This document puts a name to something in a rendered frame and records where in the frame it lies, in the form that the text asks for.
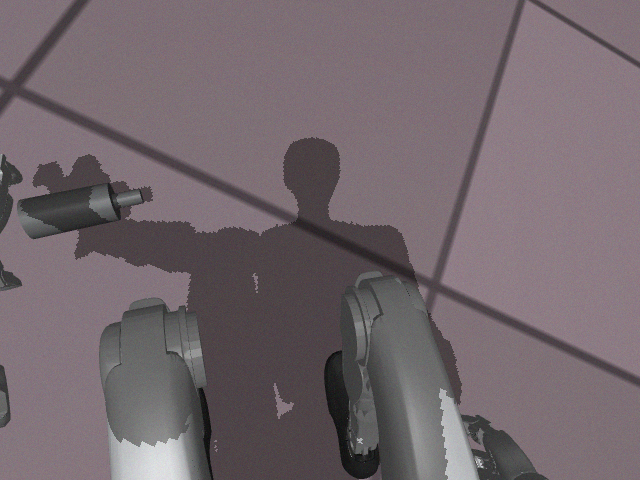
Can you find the right robot foot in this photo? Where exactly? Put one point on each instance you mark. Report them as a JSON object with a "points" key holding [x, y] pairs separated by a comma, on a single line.
{"points": [[357, 465]]}

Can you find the right robot hand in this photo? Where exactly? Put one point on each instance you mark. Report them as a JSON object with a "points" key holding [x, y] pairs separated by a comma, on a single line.
{"points": [[503, 459]]}

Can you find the left robot foot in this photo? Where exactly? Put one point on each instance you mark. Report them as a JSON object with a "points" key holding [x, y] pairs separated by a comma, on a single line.
{"points": [[207, 427]]}

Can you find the bottle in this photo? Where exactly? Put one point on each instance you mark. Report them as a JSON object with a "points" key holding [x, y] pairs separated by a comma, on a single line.
{"points": [[75, 209]]}

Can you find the left robot hand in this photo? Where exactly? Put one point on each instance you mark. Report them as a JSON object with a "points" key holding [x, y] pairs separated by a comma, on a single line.
{"points": [[9, 175]]}

